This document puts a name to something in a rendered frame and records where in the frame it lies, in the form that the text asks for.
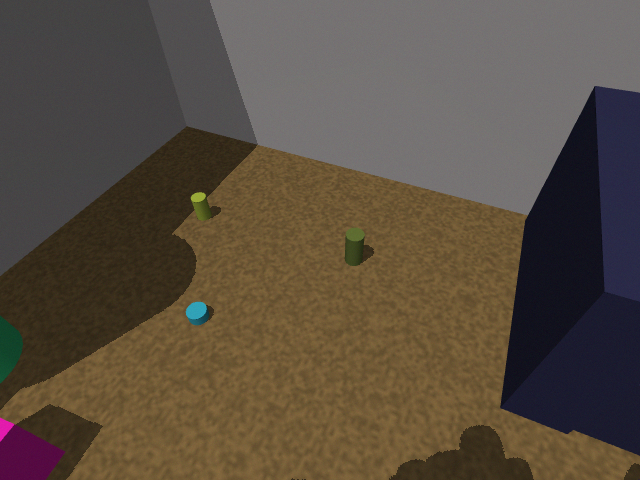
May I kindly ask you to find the sofa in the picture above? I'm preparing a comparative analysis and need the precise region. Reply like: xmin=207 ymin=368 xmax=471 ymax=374
xmin=500 ymin=86 xmax=640 ymax=456

